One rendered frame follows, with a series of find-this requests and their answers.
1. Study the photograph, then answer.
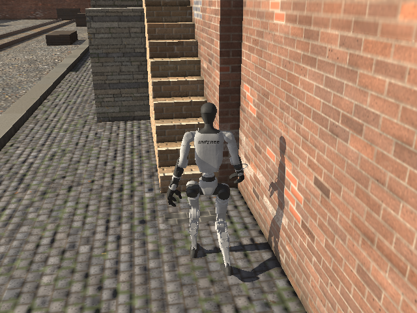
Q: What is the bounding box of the robot right thigh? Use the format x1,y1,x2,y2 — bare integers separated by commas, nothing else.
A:
215,183,230,232

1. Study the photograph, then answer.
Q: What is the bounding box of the left robot hand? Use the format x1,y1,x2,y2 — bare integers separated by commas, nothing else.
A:
167,188,182,207

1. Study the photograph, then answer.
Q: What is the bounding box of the right robot hand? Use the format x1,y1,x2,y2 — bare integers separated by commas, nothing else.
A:
229,173,244,183

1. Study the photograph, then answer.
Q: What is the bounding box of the left robot forearm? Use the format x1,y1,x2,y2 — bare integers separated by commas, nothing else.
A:
169,158,184,190

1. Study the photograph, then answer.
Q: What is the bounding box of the right robot forearm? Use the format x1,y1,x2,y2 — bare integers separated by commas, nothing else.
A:
233,155,244,176

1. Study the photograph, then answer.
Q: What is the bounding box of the robot left upper arm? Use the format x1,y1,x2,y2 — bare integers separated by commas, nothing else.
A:
178,131,195,168

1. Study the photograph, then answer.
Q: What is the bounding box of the robot thigh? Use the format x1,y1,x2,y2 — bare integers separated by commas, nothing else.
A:
215,183,230,232
186,181,200,220

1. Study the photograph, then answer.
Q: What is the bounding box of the robot right upper arm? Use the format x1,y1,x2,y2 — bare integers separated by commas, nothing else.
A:
222,131,240,165

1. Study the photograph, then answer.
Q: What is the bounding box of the robot left thigh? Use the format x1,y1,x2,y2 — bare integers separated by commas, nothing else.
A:
186,181,200,220

